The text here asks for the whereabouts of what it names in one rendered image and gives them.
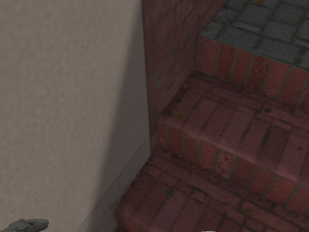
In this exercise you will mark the left robot hand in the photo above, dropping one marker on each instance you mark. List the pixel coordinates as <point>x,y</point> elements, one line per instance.
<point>27,225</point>

